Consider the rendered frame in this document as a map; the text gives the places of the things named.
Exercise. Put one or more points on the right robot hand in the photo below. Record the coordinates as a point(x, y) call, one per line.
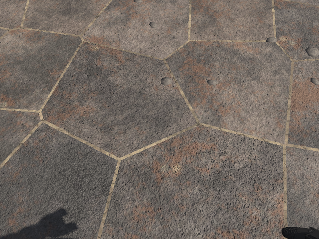
point(300, 233)

